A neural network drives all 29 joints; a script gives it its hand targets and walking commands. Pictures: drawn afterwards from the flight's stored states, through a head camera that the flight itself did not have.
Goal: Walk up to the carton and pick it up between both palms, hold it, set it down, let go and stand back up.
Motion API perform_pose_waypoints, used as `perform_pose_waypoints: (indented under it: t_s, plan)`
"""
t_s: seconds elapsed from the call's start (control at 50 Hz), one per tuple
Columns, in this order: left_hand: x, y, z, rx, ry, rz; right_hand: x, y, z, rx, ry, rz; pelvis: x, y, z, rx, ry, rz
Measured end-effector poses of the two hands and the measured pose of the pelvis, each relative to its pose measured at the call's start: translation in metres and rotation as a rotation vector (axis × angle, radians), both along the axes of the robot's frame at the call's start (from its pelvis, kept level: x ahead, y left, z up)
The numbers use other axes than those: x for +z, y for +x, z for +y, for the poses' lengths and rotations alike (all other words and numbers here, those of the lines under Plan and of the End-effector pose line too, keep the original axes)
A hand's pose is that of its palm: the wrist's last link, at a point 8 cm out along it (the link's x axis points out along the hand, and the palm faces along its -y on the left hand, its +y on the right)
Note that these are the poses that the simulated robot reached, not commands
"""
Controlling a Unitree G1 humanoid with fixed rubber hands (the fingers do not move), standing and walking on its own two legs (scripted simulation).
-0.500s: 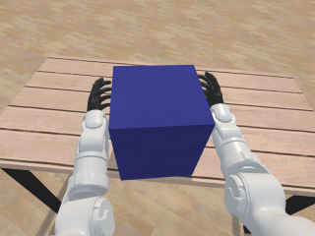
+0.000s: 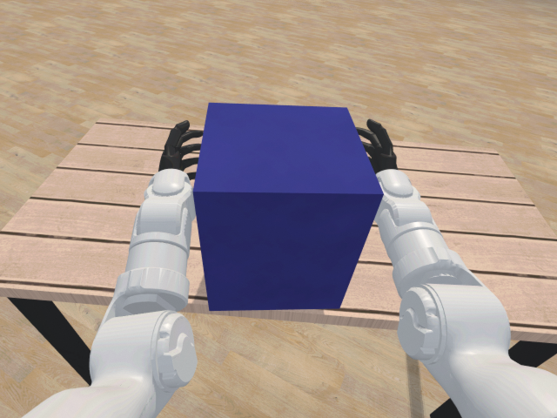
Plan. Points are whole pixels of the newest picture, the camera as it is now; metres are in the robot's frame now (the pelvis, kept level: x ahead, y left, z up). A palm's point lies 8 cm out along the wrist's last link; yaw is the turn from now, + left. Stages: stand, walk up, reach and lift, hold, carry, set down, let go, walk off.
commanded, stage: reach and lift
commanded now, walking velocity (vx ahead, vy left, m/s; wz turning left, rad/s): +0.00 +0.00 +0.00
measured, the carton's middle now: (277, 210) +0.39 +0.02 +0.11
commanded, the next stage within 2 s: none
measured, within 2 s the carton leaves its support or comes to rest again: neither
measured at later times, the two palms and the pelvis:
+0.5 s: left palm (173, 142) +0.40 +0.16 +0.22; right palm (391, 144) +0.42 -0.14 +0.22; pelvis +0.01 +0.01 +0.00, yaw +1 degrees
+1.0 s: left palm (168, 120) +0.39 +0.16 +0.26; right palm (408, 129) +0.39 -0.14 +0.26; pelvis +0.01 +0.02 +0.00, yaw +1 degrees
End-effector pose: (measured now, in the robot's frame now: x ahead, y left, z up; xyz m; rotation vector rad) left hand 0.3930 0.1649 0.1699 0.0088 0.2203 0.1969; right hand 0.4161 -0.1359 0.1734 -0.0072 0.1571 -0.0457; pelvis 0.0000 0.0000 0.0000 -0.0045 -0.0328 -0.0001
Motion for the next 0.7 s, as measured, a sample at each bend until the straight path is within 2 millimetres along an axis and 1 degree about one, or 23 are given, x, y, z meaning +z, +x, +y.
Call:
perform_pose_waypoints:
  t_s: [0.16, 0.28, 0.48, 0.7]
  plan:
    - [0.005, 0.002, -0.001, -0.014, -0.004, -0.005, 0.009, -0.002, -0.001, -0.014, -0.003, -0.003, 0.000, 0.000, 0.001, 0.001, -0.002, -0.010]
    - [0.015, 0.006, -0.003, -0.023, 0.016, -0.008, 0.016, 0.000, -0.003, -0.028, 0.002, -0.004, 0.000, 0.003, 0.002, 0.007, -0.005, -0.009]
    - [0.045, 0.012, -0.003, -0.026, 0.036, -0.052, 0.045, 0.004, -0.003, -0.038, 0.021, -0.042, -0.001, 0.013, 0.005, 0.019, -0.013, -0.028]
    - [0.059, 0.007, -0.002, -0.045, 0.027, -0.079, 0.067, -0.005, -0.002, -0.052, 0.021, -0.059, -0.001, 0.019, 0.007, 0.033, -0.018, -0.063]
